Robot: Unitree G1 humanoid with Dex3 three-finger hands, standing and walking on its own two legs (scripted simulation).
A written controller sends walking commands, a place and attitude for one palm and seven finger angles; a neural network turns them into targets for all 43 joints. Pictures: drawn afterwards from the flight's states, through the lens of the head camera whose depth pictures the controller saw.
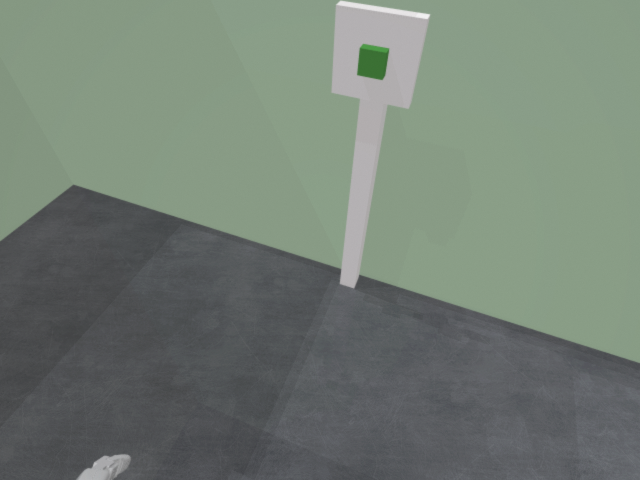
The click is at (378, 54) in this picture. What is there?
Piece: button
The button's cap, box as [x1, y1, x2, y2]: [357, 44, 388, 79]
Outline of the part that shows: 363,44 360,47 357,74 382,79 385,73 388,48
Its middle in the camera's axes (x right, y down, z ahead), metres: +0.11 -0.38 +0.84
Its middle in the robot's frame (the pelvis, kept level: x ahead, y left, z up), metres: +0.90 -0.06 +0.12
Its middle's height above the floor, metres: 0.89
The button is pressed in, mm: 0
